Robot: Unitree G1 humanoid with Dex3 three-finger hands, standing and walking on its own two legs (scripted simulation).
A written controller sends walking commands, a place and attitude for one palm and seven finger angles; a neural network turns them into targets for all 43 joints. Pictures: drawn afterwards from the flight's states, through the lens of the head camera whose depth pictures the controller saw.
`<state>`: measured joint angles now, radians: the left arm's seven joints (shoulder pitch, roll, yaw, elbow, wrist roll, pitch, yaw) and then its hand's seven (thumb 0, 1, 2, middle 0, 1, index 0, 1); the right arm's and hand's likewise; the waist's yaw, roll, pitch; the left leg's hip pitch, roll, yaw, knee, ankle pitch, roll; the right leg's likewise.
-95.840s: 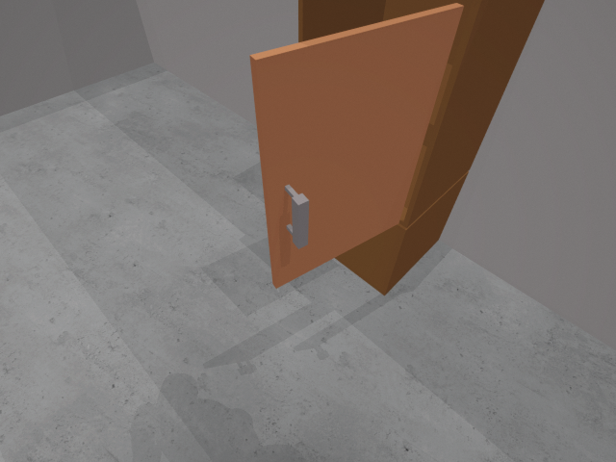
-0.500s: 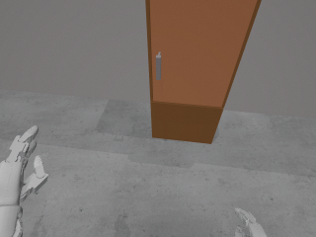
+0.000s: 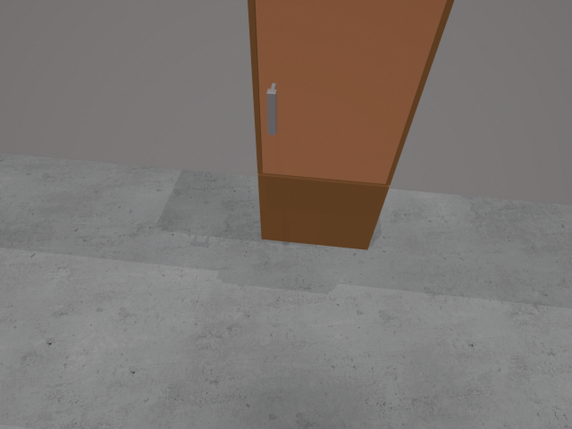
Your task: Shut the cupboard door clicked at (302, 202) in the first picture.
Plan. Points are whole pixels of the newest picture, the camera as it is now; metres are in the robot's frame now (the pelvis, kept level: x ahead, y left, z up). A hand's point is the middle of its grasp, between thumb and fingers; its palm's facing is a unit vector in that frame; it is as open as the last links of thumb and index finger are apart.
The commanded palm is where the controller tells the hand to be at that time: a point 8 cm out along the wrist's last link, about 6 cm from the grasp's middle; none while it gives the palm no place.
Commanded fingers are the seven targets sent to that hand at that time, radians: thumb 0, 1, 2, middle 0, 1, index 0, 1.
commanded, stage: let the arm hang, fingers relaxed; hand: left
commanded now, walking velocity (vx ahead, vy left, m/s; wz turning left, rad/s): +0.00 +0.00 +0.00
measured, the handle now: (272, 109) +0.92 +0.08 -0.08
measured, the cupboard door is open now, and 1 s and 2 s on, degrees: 0 0 0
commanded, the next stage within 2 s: look to check the result in 0.54 s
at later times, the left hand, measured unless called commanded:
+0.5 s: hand out of the picture +0.01 +0.16 -0.18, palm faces -0.01 -0.99 -0.15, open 7.4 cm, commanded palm none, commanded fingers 0.00 0.90 0.90 -0.20 -0.30 -0.20 -0.30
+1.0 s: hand out of the picture +0.02 +0.19 -0.17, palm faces -0.01 -0.98 -0.21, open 7.4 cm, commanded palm none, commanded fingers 0.00 0.90 0.90 -0.20 -0.30 -0.20 -0.30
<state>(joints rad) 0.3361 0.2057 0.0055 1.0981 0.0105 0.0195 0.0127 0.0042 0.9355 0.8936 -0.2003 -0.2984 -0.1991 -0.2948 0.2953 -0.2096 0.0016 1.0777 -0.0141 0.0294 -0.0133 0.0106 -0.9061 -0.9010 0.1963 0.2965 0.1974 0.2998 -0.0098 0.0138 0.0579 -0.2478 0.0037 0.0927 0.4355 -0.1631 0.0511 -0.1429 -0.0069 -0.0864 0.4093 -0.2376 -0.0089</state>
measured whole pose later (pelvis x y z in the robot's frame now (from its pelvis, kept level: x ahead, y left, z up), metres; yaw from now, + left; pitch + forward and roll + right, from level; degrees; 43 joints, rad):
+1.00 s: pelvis +0.02 +0.00 +0.00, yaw -2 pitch -2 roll +0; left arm 0.28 0.17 0.01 1.15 0.01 0.00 0.03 0.01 0.91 0.89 -0.20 -0.30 -0.20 -0.29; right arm 0.24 -0.18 0.00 1.13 -0.01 0.00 -0.03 0.01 -0.91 -0.90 0.20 0.30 0.20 0.30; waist -0.01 0.01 0.05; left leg -0.17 -0.01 0.13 0.37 -0.17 0.06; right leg -0.09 -0.02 -0.05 0.37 -0.25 0.00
